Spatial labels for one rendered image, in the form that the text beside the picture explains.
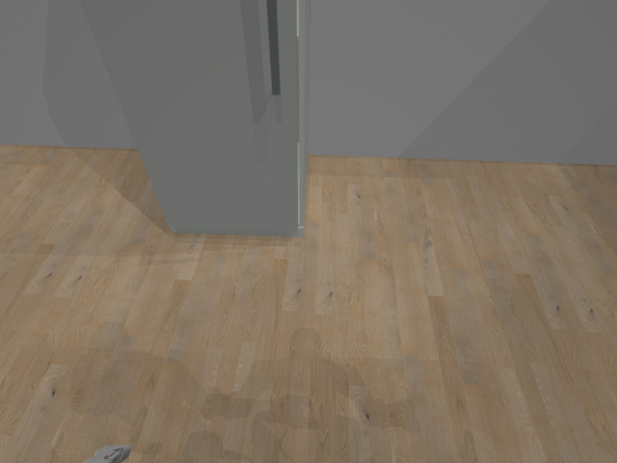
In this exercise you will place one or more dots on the fridge door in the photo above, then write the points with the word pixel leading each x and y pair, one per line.
pixel 193 78

